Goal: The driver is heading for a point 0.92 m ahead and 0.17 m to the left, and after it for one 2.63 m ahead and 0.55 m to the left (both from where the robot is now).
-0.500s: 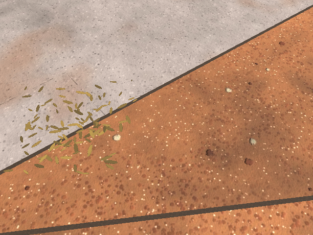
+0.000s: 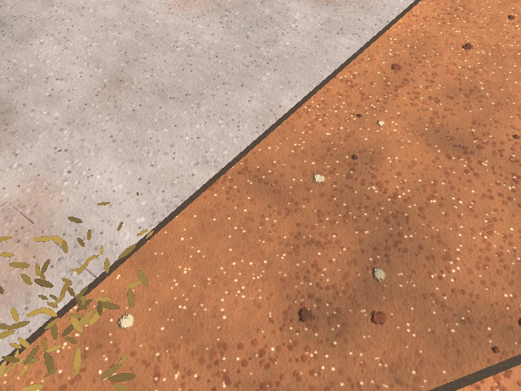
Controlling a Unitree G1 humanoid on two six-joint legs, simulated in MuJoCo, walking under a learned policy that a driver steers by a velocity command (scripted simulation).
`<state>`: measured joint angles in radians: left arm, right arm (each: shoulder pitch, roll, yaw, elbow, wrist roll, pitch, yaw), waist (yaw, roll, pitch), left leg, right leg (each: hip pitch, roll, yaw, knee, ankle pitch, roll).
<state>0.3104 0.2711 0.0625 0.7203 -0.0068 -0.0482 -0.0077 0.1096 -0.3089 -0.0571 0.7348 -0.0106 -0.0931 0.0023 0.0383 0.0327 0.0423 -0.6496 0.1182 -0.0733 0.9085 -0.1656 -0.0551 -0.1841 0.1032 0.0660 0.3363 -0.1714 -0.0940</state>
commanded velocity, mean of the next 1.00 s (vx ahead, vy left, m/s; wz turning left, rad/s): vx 0.16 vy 0.00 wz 0.23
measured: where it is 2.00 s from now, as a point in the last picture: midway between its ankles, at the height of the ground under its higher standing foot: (250, 313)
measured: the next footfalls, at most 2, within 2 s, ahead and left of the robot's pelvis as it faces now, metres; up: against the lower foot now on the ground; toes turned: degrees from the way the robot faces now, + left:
left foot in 0.22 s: +0.32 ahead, +0.15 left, +0.00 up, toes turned -3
right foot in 0.66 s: +0.31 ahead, -0.08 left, +0.00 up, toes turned +11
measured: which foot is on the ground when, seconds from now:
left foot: up 0.00-0.20, down 0.22-0.66, up 0.68-1.00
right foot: down 0.00-0.24, up 0.26-0.64, down 0.66-1.00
